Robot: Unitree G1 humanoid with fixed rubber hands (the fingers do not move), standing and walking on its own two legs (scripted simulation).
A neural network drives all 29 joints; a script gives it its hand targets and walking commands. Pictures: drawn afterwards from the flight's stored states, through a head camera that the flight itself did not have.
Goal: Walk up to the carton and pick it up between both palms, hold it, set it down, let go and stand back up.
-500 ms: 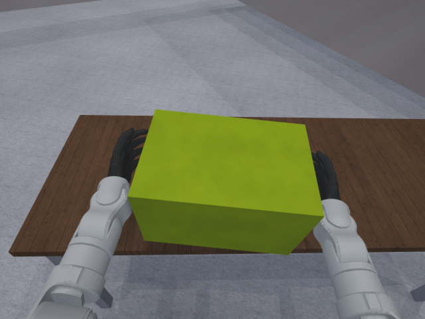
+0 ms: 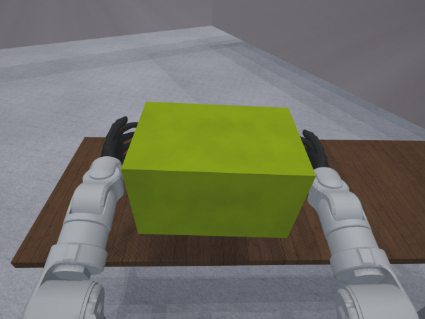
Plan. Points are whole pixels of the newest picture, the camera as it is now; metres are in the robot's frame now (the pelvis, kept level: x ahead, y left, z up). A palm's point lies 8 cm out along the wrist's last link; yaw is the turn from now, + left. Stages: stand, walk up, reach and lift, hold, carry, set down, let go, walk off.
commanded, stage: reach and lift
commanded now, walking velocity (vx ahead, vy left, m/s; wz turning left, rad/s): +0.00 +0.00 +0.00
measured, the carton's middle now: (215, 168) +0.38 +0.01 +0.12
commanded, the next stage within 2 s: hold in 0.86 s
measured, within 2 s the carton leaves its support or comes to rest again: neither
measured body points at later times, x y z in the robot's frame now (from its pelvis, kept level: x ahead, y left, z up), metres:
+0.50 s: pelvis +0.00 +0.01 +0.00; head -0.04 +0.01 +0.45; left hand +0.38 +0.21 +0.16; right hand +0.38 -0.18 +0.14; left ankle +0.03 +0.11 -0.74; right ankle +0.00 -0.15 -0.74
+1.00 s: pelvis +0.00 +0.01 +0.00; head -0.05 +0.01 +0.45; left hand +0.38 +0.21 +0.18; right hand +0.38 -0.18 +0.16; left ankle +0.03 +0.11 -0.74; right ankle +0.00 -0.15 -0.74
